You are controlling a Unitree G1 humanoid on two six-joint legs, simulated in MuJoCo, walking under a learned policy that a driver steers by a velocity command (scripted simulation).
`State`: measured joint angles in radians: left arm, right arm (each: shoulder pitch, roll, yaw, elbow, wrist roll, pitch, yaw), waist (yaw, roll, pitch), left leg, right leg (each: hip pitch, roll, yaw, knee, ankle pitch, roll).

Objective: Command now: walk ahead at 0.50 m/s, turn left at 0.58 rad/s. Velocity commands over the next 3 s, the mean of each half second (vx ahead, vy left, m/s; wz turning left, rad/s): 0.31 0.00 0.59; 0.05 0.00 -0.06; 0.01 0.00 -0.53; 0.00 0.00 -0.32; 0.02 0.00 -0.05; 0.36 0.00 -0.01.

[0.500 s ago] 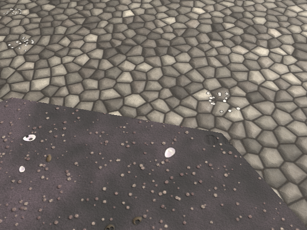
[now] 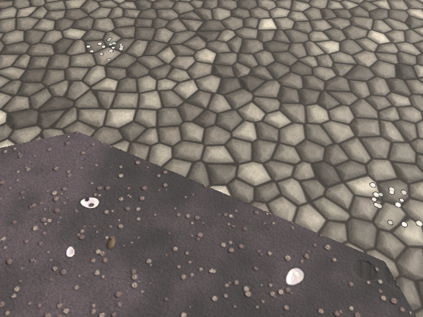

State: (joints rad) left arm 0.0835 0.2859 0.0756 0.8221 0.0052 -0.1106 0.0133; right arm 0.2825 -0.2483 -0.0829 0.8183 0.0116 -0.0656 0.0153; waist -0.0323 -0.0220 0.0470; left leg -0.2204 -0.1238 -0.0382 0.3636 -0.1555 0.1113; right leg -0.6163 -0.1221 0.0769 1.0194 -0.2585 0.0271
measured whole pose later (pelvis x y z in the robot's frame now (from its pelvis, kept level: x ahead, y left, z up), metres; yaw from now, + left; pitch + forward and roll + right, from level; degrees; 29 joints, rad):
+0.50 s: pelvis +0.22 -0.06 +0.00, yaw +18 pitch +2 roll -1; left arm 0.11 0.26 0.06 0.79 0.02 -0.04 0.01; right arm 0.21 -0.32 -0.09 0.65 0.02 0.04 -0.04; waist 0.00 0.03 0.08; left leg -0.59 0.04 -0.02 1.05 -0.41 -0.06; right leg -0.33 -0.02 -0.11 0.41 -0.12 -0.03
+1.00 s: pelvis +0.26 -0.02 -0.02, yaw +12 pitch +0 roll +1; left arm 0.19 0.32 0.07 0.83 -0.02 0.04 -0.02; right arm 0.12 -0.26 -0.07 0.66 0.00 0.02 -0.05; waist 0.02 0.00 0.04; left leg -0.27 0.07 0.13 0.59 -0.32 -0.01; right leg -0.41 -0.05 -0.06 0.85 -0.49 0.02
